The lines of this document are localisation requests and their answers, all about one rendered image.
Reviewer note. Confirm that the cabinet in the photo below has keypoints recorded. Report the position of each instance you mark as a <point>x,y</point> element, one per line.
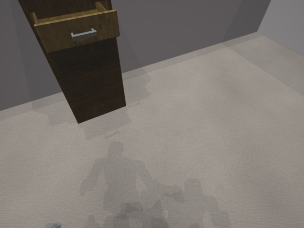
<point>89,75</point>

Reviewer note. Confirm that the drawer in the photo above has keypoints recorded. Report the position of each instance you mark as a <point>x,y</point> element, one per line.
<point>54,26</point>

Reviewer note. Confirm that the handle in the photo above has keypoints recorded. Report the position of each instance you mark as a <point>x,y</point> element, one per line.
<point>84,35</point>

